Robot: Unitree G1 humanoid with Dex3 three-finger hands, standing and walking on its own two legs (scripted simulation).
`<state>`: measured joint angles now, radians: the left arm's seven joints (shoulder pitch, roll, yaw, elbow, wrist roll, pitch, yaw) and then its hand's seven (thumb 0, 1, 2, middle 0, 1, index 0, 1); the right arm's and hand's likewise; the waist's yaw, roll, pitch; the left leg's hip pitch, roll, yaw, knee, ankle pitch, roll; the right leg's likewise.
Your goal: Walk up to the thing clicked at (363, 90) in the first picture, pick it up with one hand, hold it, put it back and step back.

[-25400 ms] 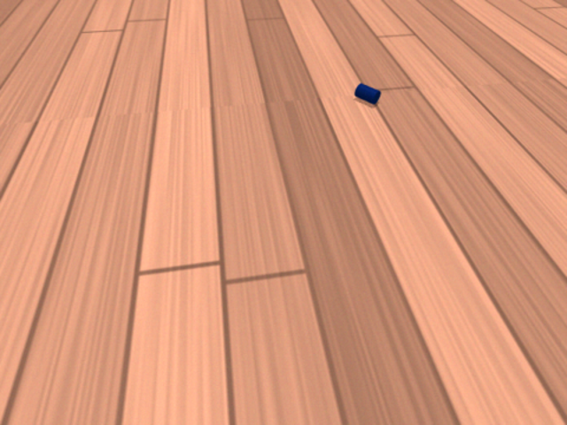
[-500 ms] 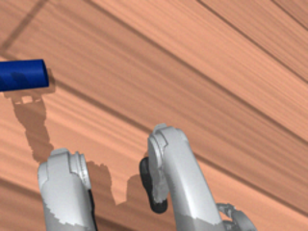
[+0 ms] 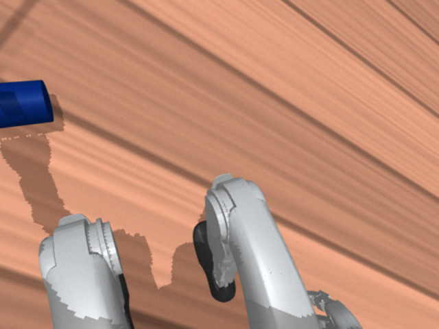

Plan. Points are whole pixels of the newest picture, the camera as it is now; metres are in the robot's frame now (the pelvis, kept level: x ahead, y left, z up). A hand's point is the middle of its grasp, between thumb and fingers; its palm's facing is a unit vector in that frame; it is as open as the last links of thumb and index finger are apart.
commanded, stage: rise first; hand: left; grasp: from above
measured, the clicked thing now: (8, 105) +0.56 +0.27 -0.30
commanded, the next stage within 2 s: none
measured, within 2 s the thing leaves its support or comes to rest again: neither
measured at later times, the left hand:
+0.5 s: hand out of the picture +0.50 +0.30 -0.18, palm faces -0.47 -0.04 -0.88, open 14.0 cm
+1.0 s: hand out of the picture +0.51 +0.30 -0.19, palm faces -0.47 -0.04 -0.88, open 13.8 cm
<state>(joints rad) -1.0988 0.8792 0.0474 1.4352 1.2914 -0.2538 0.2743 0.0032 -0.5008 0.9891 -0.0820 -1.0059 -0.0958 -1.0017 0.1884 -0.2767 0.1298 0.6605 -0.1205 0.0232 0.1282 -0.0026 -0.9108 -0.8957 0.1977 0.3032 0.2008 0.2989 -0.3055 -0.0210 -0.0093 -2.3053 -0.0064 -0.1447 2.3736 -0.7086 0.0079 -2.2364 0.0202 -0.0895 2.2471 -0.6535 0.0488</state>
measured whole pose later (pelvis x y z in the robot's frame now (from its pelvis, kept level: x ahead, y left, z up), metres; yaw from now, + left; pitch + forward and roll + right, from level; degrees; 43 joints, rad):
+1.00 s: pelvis +0.00 +0.00 -0.01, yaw -1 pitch +35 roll -11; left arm -1.14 0.93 0.03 1.46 1.30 -0.24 0.27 0.00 -0.48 0.98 -0.11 -0.99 -0.12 -0.99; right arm 0.20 -0.29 0.18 0.62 -0.13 0.02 0.13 0.00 -0.91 -0.89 0.20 0.30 0.20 0.30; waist -0.35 -0.03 0.02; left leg -2.35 -0.01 -0.16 2.42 -0.70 0.01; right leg -2.27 0.02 -0.11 2.28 -0.64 0.05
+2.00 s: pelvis -0.01 +0.00 -0.01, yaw -1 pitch +35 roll -12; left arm -1.15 0.94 0.02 1.43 1.29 -0.23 0.23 0.00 -0.47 0.98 -0.15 -0.93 -0.15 -0.95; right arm 0.21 -0.30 0.20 0.59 -0.13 0.04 0.11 0.00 -0.91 -0.89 0.20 0.30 0.20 0.30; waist -0.35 -0.03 0.02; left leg -2.35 -0.02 -0.16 2.41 -0.68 0.01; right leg -2.26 0.02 -0.11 2.26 -0.63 0.05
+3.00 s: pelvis -0.01 +0.00 -0.01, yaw -2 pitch +35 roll -12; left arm -1.15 0.94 0.01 1.42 1.29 -0.22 0.23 0.00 -0.45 0.98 -0.18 -0.91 -0.17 -0.93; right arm 0.21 -0.30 0.20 0.58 -0.13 0.04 0.11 0.00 -0.90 -0.89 0.20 0.30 0.20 0.30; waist -0.36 -0.03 0.02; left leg -2.36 -0.02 -0.17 2.42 -0.68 0.01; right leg -2.27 0.02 -0.11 2.27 -0.63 0.05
